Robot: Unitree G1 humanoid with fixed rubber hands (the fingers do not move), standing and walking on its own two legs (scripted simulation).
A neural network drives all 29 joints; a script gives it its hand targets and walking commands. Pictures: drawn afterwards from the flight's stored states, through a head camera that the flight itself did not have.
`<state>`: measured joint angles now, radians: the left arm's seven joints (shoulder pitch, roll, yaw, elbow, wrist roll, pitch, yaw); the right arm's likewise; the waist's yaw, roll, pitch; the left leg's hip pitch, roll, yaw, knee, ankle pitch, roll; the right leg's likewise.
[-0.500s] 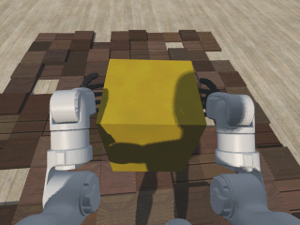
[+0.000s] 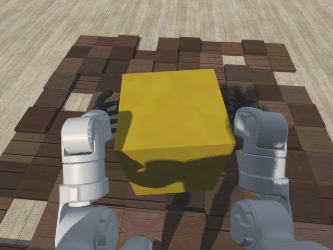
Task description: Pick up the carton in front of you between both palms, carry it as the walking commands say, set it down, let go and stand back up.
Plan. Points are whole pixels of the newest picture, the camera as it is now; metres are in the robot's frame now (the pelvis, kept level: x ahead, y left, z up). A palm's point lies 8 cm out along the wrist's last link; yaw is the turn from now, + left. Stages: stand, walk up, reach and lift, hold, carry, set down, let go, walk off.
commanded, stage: carry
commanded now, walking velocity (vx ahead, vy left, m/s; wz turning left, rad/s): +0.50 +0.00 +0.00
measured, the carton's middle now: (171, 137) +0.38 +0.02 +0.05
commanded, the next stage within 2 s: none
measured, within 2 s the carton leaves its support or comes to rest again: neither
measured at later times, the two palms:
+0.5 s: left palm (125, 58) +0.64 +0.18 +0.09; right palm (221, 66) +0.61 -0.12 +0.09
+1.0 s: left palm (127, 12) +0.90 +0.22 +0.12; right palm (205, 11) +0.92 -0.08 +0.12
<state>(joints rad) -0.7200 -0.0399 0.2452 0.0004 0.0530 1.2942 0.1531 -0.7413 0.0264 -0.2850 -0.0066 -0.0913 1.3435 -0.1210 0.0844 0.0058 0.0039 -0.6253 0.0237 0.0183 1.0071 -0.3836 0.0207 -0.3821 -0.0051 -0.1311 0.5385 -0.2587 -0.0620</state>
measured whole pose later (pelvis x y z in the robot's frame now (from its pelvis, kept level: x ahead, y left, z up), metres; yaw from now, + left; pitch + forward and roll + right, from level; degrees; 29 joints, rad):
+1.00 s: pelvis +0.55 +0.04 -0.02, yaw +0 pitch +5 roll -1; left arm -0.68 -0.02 0.19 0.15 0.05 1.19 0.14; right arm -0.66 0.02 -0.25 0.11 -0.10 1.23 -0.11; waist 0.08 0.00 -0.09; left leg -0.52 0.03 0.07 0.50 -0.04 0.01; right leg -0.22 -0.02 -0.11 0.56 -0.29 -0.10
